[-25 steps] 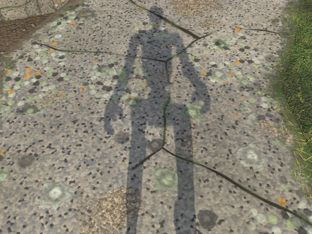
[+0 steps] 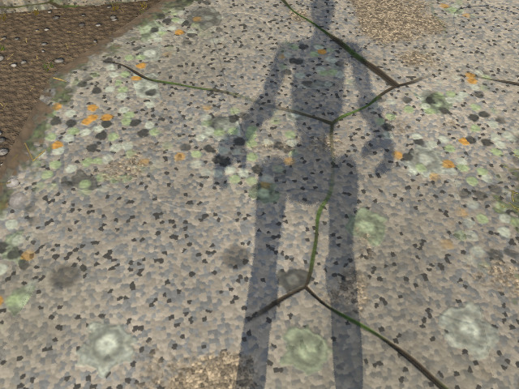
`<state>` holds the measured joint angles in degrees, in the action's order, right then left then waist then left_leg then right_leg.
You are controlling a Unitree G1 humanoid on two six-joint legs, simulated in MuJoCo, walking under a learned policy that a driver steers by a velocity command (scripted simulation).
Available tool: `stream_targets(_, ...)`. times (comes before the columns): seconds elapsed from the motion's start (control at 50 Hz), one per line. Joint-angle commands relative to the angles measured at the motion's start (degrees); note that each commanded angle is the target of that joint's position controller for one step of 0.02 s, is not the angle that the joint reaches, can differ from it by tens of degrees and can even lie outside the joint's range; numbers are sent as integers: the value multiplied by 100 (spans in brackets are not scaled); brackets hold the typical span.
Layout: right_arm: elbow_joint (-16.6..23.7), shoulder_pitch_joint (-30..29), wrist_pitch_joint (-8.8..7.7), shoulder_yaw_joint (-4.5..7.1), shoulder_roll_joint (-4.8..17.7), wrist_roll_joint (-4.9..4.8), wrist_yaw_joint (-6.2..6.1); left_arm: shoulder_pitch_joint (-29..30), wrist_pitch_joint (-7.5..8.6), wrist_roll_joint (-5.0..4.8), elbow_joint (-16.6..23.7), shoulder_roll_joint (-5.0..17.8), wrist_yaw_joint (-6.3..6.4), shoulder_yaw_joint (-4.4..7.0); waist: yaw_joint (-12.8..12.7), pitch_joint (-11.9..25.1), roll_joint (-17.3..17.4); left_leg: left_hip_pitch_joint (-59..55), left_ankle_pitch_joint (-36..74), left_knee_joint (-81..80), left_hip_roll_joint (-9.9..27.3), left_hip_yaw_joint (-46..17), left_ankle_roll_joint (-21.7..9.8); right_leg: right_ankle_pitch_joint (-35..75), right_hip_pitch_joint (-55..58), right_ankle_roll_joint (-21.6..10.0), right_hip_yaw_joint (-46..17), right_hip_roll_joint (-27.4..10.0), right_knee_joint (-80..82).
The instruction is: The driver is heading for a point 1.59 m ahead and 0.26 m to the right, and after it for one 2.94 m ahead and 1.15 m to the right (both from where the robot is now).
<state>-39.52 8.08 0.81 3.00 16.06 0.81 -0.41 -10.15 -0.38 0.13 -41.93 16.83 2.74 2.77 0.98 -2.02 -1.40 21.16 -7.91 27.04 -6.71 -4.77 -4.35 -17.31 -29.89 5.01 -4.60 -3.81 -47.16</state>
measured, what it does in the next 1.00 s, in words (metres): steps on the spot: right foot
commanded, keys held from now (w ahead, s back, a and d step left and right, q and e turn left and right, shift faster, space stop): no key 1.00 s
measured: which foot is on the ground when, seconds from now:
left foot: down 0.00-1.00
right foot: up 0.00-0.06, down 0.08-1.00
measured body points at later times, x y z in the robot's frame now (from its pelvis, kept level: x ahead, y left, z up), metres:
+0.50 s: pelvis +0.05 -0.05 +0.00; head +0.07 -0.04 +0.45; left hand +0.18 +0.20 -0.12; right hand +0.18 -0.30 -0.12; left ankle +0.06 +0.08 -0.73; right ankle +0.04 -0.17 -0.73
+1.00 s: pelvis +0.06 -0.06 +0.00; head +0.06 -0.06 +0.45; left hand +0.13 +0.20 -0.13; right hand +0.14 -0.32 -0.14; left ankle +0.06 +0.08 -0.73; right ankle +0.04 -0.17 -0.73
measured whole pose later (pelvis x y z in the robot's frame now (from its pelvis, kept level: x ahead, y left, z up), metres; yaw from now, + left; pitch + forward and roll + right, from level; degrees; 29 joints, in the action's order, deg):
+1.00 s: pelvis +0.06 -0.06 +0.00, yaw +1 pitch -2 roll +0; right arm -57.2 9.7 1.4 2.9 12.9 0.2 -2.5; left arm -12.7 1.4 0.3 -53.8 13.1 1.1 1.2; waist 0.0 -2.5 0.1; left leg 11.5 -14.9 28.4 -1.2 -6.5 1.4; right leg -16.9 -9.5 -1.1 -0.1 1.3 -28.3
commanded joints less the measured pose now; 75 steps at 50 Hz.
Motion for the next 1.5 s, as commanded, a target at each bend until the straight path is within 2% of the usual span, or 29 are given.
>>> stream_targets(0.02, 291, -72, -21, 128, 681, 22, -2, -53, 123, -14, 342, 445, -42, 113, 25, 747, 924, -312, -263, -713, 1504, -1323, -869, 20, 932, -82, 176, 85, 735)
stream_targets(0.06, 210, -49, -11, 16, 456, -25, 12, -278, 205, 32, 255, 321, -117, 89, -209, 695, 787, -220, -157, -374, 1327, -1254, -565, 837, 1718, -270, 308, 181, 2140)
stream_targets(0.08, 133, 231, -50, -48, 286, 15, 17, -307, 241, 124, 283, 517, -132, 107, -127, 719, 489, -69, -361, -108, 1097, -1116, -228, 1479, 2145, -429, -133, -238, 2431)
stream_targets(0.1, 88, 657, -105, -40, 248, 98, 35, -203, 236, 179, 379, 993, -107, 186, 271, 734, -535, 177, -1190, 534, 527, -541, 87, 2581, 2306, -825, -849, -1014, 2400)
stream_targets(0.12, 151, 542, -130, -19, 281, 59, 39, 39, 220, 198, 254, 741, -135, 141, 387, 648, -1217, -204, -1315, 391, 456, -97, 291, 1818, 1549, -1256, -1127, -1167, 2571)
stream_targets(0.14, 107, 338, -117, 18, 482, 77, 30, 231, 240, 159, 340, 398, -174, 55, 261, 555, -909, -589, -908, 273, 558, -128, 380, 1099, 1317, -1127, -869, -813, 2619)
stream_targets(0.18, 107, -21, -5, 46, 466, 62, 13, 51, 284, 126, 274, 449, -211, 60, 24, 412, -687, -729, -389, 210, 567, -198, 325, 439, 1235, -721, -397, -342, 2488)
stream_targets(0.22, 78, 22, 40, 44, 423, 30, 17, -54, 322, 103, 236, 489, -195, 66, -11, 284, -440, -645, -170, 114, 642, -327, 211, 483, 1326, -593, -172, -181, 2329)
stream_targets(0.26, 14, 42, 10, 43, 380, 11, 8, -183, 319, 72, 208, 417, -167, 52, -90, 345, -196, -602, 48, 106, 668, -357, 183, 761, 1530, -599, -78, -112, 2153)
stream_targets(0.4, -197, 98, -28, 62, 301, -30, -42, -147, 252, 50, 189, 311, -161, 24, -142, 477, 191, -752, 563, 155, 725, -416, 258, 1294, 1800, -654, 35, 13, 1943)
stream_targets(0.58, -509, 148, 5, 94, 349, -48, -141, -86, 245, 39, -40, 252, -201, 11, -103, 370, 177, -1004, 720, 118, 780, -448, 300, 1271, 1778, -635, 99, 107, 2060)
stream_targets(0.92, -1440, 127, 9, 104, 306, -63, -225, -250, 243, 22, -849, 255, -155, -18, -91, 114, 138, -1170, 456, -156, 734, -316, 407, 847, 1755, -662, 117, 171, 2447)
stream_targets(1.2, -2054, 280, -20, 41, 258, -69, -255, -477, 222, 10, -1378, 210, -128, -86, -97, -11, 120, -1089, 269, -312, 703, -194, 464, 664, 1763, -717, 107, 200, 2630)
stream_targets(1.5, -2335, 518, -40, -47, 178, -79, -274, -707, 196, -3, -1678, 115, -126, -142, -112, -57, 128, -1005, 243, -373, 703, -119, 489, 763, 1799, -747, 121, 235, 2669)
